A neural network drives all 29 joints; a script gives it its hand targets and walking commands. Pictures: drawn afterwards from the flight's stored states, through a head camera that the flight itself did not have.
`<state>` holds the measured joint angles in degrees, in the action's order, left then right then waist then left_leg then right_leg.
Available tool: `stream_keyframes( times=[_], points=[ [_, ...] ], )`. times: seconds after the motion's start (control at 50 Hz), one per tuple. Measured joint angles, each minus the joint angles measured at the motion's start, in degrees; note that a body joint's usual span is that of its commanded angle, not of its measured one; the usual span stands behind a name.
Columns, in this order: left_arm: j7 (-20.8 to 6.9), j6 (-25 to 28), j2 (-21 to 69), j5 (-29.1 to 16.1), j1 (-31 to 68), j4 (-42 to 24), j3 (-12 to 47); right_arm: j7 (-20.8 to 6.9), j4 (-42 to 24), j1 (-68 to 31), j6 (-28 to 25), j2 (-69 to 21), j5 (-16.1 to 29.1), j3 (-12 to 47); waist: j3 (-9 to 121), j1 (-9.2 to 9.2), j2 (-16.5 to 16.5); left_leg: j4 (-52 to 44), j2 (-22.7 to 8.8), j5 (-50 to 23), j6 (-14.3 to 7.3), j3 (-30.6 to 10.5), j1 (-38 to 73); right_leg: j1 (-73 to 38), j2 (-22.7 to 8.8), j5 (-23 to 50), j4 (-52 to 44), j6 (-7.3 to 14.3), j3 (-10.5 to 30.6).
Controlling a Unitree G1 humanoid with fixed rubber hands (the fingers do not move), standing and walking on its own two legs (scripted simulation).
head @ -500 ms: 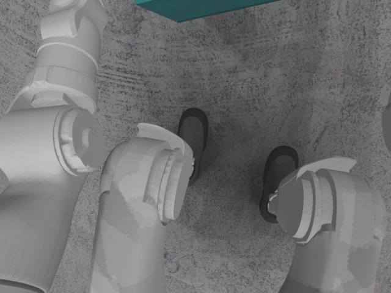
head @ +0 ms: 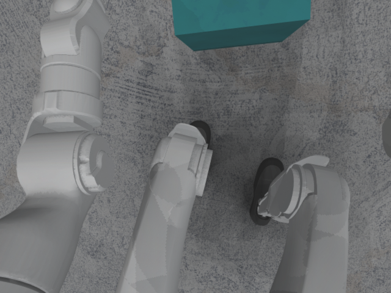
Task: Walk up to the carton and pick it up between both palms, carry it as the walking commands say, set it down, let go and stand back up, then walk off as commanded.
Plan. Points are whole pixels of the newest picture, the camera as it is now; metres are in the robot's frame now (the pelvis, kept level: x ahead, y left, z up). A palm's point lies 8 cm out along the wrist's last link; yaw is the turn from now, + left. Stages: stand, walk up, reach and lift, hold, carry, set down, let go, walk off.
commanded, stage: set down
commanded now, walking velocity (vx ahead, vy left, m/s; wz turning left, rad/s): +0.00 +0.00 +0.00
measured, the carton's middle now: out of the picture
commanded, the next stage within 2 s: let go in 0.84 s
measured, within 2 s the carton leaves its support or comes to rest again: neither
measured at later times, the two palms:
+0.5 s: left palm out of the picture +0.52 +0.29 +0.02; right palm out of the picture +0.65 -0.10 +0.03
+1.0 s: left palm out of the picture +0.49 +0.28 +0.12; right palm out of the picture +0.62 -0.11 +0.12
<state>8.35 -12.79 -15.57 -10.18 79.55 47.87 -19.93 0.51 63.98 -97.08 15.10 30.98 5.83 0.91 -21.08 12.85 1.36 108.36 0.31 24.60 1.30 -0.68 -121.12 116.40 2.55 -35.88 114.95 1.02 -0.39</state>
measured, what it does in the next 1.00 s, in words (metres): rises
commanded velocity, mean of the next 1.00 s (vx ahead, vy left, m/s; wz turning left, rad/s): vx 0.00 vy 0.00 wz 0.00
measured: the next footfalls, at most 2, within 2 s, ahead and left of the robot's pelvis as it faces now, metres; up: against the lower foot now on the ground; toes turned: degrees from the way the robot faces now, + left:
none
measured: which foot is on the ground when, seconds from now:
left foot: down 0.00-1.00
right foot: down 0.00-1.00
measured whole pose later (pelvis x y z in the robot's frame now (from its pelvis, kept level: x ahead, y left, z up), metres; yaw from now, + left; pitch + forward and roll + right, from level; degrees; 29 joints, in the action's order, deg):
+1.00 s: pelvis +0.04 +0.01 +0.22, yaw -2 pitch +44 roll -1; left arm 2.9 -13.7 -5.3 4.8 60.0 37.9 -29.4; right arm -4.4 59.5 -78.1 13.9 22.6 -7.6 -14.1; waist -1.9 11.5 2.8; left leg 56.6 -0.2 12.0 0.3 -0.8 -88.3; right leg 85.0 4.6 -19.5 60.8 -0.6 3.7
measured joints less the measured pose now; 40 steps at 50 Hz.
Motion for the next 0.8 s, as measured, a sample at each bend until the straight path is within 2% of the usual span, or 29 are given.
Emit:
stream_keyframes(
  times=[0.12, 0.26, 0.34, 0.42, 0.52, 0.62, 0.72, 0.8],
  points=[
    [-0.26, -2.41, 0.9, 0.77, -1.11, -2.6, -0.68, -0.88, 0.0, 1.7, 0.97, -0.5, -3.4, -4.47, 7.19, -1.01, -0.84, -5.24, 0.78, -1.57, -0.39, -0.18, 0.03, -0.27, 0.21, 1.58, -5.55, -0.94, 0.42],
    [-1.19, -4.97, 3.24, 4.1, -3.58, -2.08, -5.23, -2.78, -1.02, 4.56, 3.14, 0.21, -3.79, -4.48, 14.03, -0.18, -0.86, -13.01, -0.12, -2.39, -0.85, 0.7, 2.8, -2.05, 1.72, 3.84, -13.69, -1.54, 2.16],
    [-2.73, -4.51, 3.98, 4.77, -7.0, -3.33, -7.14, -2.52, -2.41, 7.14, 3.24, -1.83, -6.19, -5.51, 17.33, -0.54, -0.15, -18.01, -0.02, -3.08, -0.83, 1.27, 4.74, -3.44, 1.69, 4.74, -18.27, -1.51, 3.09],
    [-3.83, -3.93, 4.49, 5.11, -9.35, -6.18, -7.23, -2.07, -5.82, 9.86, 3.22, -3.2, -7.52, -6.86, 19.02, -0.86, 0.61, -22.72, 0.24, -4.08, -0.61, 1.03, 7.01, -5.58, 1.51, 5.83, -22.93, -1.29, 3.16],
    [-4.04, -4.45, 4.7, 4.72, -12.07, -10.44, -6.11, -2.26, -10.22, 11.38, 3.43, -3.08, -6.56, -6.73, 19.04, -0.62, 0.24, -28.79, 0.49, -5.76, -0.73, 0.53, 11.47, -10.16, 1.39, 7.75, -29.41, -1.43, 3.14],
    [-4.09, -5.3, 5.61, 4.21, -15.66, -12.53, -4.63, -3.37, -9.11, 14.32, 3.86, -3.23, -7.1, -7.8, 20.85, -0.69, 0.46, -35.59, 0.74, -7.59, -1.02, 0.48, 16.95, -15.6, 1.15, 9.78, -36.4, -1.71, 3.6],
    [-4.24, -4.47, 7.31, 6.53, -17.69, -11.32, -5.43, -5.24, -6.22, 17.13, 2.27, -3.85, -7.61, -9.56, 22.64, -0.33, 0.93, -41.34, 0.39, -8.92, -1.27, 0.54, 22.62, -21.24, 1.4, 11.75, -42.75, -1.88, 4.05],
    [-4.63, -2.98, 9.28, 9.47, -18.51, -9.48, -6.99, -6.36, -3.31, 18.08, 0.29, -4.95, -9.8, -12.15, 23.46, -0.38, 1.38, -45.29, 0.31, -10.13, -1.4, 0.72, 26.17, -24.62, 1.4, 13.16, -46.72, -1.97, 4.46]
  ],
)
